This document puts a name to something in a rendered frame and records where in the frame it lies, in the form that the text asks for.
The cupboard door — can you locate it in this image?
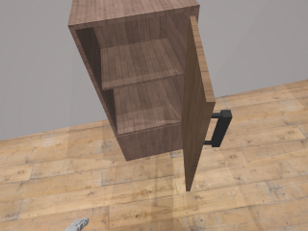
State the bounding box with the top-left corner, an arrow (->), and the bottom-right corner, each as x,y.
181,15 -> 216,192

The handle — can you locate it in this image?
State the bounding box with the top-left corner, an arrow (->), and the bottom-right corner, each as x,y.
203,110 -> 233,147

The left robot hand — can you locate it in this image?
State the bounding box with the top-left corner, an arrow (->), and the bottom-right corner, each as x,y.
65,218 -> 90,231

